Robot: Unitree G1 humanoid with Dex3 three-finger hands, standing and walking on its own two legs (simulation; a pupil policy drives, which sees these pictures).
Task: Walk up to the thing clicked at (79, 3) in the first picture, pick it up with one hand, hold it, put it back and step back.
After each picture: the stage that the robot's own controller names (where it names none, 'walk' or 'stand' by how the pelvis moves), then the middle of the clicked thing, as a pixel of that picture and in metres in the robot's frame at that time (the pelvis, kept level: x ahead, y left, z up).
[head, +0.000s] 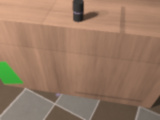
stand; (78, 10) +0.89 +0.04 +0.03
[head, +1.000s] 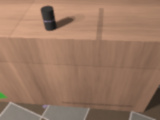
walk; (49, 18) +0.77 +0.22 +0.05
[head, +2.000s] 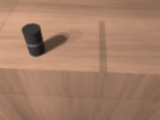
rise first; (34, 40) +0.52 +0.20 +0.08
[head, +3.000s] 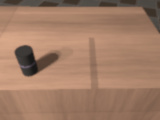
stand; (27, 61) +0.48 +0.23 +0.03
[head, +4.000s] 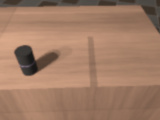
stand; (26, 61) +0.48 +0.24 +0.03
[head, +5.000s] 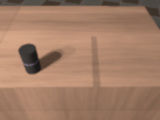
stand; (30, 59) +0.49 +0.23 +0.03
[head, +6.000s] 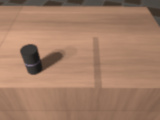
stand; (32, 60) +0.49 +0.22 +0.03
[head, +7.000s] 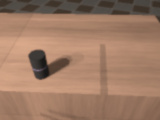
rise first; (39, 65) +0.48 +0.21 +0.03
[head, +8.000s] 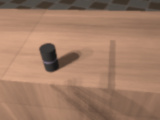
go down; (49, 58) +0.51 +0.20 +0.04
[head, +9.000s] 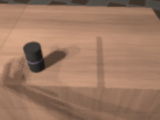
go down; (35, 57) +0.50 +0.19 +0.04
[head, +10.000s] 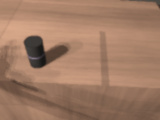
go down; (36, 52) +0.49 +0.18 +0.05
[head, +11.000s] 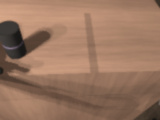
close in; (12, 41) +0.49 +0.20 +0.08
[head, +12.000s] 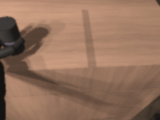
close; (10, 37) +0.51 +0.20 +0.09
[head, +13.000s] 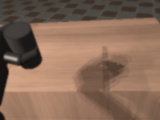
lift; (25, 47) +0.34 +0.16 +0.27
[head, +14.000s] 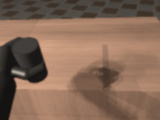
hold; (31, 61) +0.32 +0.16 +0.22
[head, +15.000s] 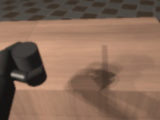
hold; (31, 65) +0.32 +0.16 +0.21
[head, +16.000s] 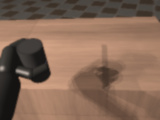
crouch; (35, 61) +0.33 +0.15 +0.21
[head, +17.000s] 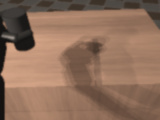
crouch; (20, 30) +0.44 +0.18 +0.24
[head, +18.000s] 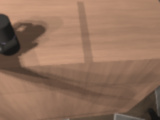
lower; (4, 36) +0.49 +0.19 +0.10
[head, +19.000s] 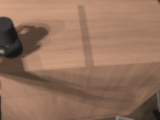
lower; (7, 39) +0.49 +0.19 +0.10
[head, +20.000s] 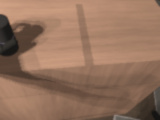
lower; (2, 36) +0.49 +0.20 +0.10
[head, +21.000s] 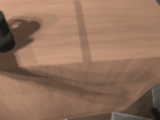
lower; out of the picture +0.50 +0.20 +0.10
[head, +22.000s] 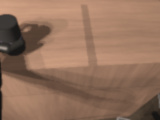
loosen; (10, 36) +0.49 +0.19 +0.10
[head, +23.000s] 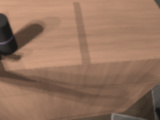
withdraw; (1, 35) +0.50 +0.19 +0.10
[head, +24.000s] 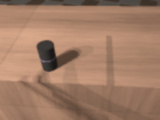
sink last; (47, 56) +0.49 +0.18 +0.07
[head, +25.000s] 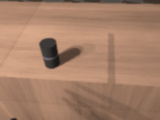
stand; (50, 53) +0.50 +0.18 +0.05
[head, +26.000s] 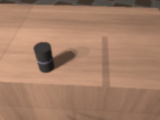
stand; (44, 57) +0.49 +0.18 +0.04
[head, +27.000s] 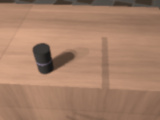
stand; (43, 59) +0.48 +0.18 +0.04
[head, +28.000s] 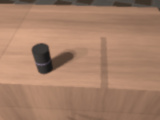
stand; (42, 59) +0.48 +0.19 +0.04
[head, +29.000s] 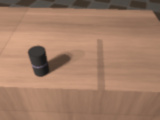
walk; (39, 61) +0.48 +0.19 +0.04
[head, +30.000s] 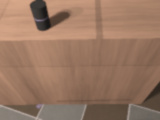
walk; (41, 16) +0.65 +0.20 +0.06
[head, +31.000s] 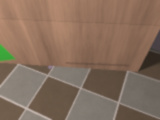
walk; out of the picture +1.03 +0.15 +0.06
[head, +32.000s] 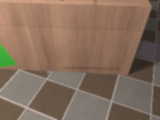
stand; out of the picture +1.19 +0.18 +0.05
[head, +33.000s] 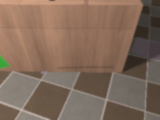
stand; out of the picture +1.17 +0.23 +0.03
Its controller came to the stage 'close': yes
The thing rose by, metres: 0.21
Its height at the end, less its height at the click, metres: +0.00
